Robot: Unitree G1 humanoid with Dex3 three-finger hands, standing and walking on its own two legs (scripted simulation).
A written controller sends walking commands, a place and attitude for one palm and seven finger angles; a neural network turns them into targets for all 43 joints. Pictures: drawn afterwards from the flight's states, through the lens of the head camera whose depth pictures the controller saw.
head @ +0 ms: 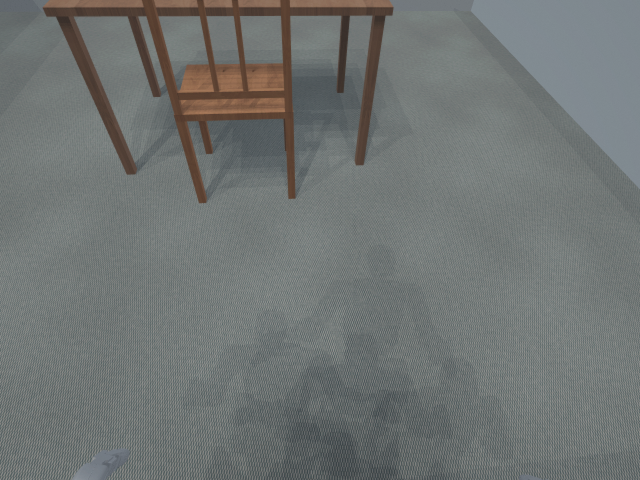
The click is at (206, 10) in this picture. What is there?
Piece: chair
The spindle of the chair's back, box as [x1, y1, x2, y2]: [197, 0, 218, 91]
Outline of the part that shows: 197,0 214,91 218,91 203,0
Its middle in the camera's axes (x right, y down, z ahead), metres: -0.37 -0.62 +1.25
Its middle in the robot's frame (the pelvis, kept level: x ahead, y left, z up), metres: +1.34 +0.42 -0.08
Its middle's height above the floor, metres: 0.68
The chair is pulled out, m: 0.00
